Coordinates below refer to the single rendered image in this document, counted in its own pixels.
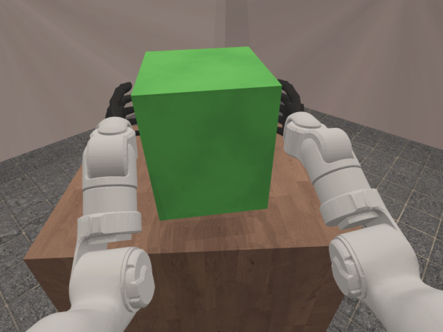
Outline left robot upper arm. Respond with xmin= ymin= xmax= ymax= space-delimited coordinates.
xmin=26 ymin=246 xmax=155 ymax=332

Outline pedestal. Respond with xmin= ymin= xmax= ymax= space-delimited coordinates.
xmin=23 ymin=123 xmax=362 ymax=332

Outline right robot upper arm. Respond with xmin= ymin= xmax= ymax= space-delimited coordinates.
xmin=329 ymin=223 xmax=443 ymax=332

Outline robot left forearm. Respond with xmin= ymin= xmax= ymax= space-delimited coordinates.
xmin=69 ymin=117 xmax=142 ymax=303

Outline right robot hand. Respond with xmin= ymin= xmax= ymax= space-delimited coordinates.
xmin=277 ymin=79 xmax=304 ymax=136

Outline left robot hand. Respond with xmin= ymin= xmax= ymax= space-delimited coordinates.
xmin=105 ymin=82 xmax=140 ymax=136

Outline carton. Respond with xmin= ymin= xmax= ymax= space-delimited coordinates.
xmin=131 ymin=46 xmax=282 ymax=221

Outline robot right forearm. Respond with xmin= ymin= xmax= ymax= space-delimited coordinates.
xmin=283 ymin=112 xmax=420 ymax=277

